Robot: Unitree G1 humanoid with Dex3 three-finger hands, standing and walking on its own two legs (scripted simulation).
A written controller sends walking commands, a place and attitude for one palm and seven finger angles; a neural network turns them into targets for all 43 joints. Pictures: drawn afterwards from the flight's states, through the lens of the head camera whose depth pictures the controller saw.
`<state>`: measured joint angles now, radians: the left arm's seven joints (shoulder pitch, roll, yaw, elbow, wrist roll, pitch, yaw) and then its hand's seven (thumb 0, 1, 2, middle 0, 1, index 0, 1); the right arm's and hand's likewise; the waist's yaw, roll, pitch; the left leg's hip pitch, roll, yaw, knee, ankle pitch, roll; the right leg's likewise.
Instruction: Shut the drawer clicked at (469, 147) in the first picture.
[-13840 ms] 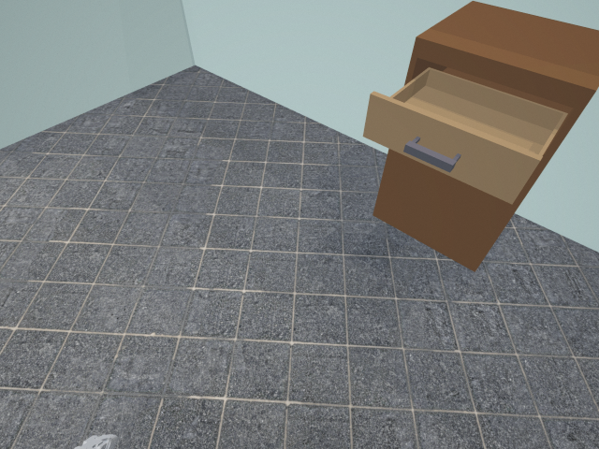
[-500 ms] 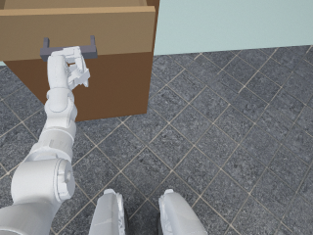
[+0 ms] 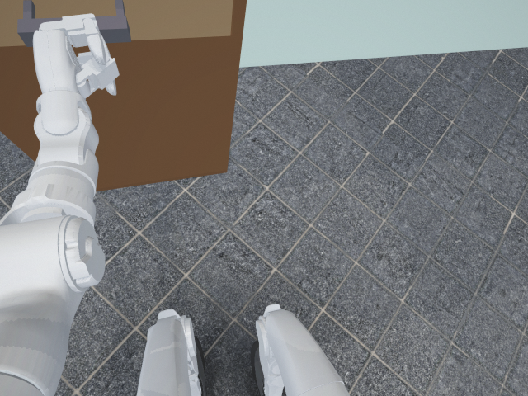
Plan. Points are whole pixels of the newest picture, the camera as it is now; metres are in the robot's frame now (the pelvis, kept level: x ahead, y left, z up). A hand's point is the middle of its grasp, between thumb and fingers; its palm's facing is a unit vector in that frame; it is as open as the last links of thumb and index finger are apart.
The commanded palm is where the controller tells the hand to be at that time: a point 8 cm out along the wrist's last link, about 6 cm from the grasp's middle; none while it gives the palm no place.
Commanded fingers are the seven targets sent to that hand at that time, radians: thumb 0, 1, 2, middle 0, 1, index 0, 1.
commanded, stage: push the drawer shut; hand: left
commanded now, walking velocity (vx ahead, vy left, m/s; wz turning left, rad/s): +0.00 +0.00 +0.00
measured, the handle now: (76, 19) +0.65 +0.18 +0.05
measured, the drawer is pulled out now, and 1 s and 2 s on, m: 0.01 0.00 0.00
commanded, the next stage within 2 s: pull the fist back off the drawer in 0.28 s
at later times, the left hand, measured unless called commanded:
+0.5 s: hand (103, 56) +0.59 +0.15 +0.05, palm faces +0.09 -0.99 -0.06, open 3.0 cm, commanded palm +0.59 +0.15 +0.06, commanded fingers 0.00 0.90 0.90 -1.40 -1.60 -1.40 -1.60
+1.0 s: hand (96, 75) +0.55 +0.16 +0.05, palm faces +0.10 -0.99 -0.03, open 3.3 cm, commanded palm +0.52 +0.17 +0.06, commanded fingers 0.00 0.90 0.90 -1.40 -1.60 -1.40 -1.60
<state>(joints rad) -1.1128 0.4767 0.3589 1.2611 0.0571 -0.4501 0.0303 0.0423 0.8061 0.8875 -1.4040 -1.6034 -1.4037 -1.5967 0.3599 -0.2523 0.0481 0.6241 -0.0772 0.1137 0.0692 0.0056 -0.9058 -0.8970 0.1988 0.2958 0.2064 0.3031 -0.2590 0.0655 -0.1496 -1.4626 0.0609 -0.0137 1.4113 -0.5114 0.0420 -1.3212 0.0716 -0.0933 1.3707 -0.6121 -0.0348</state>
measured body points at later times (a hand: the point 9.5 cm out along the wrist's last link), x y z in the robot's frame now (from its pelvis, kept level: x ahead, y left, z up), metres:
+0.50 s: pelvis -0.02 +0.00 -0.02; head +0.18 +0.05 +0.38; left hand +0.58 +0.20 +0.06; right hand -0.06 -0.26 -0.10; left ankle +0.06 +0.10 -0.58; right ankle +0.01 -0.11 -0.58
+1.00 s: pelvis +0.00 +0.01 +0.01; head +0.18 +0.04 +0.42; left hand +0.54 +0.21 +0.06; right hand -0.02 -0.24 -0.09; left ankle +0.06 +0.10 -0.58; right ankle +0.01 -0.11 -0.58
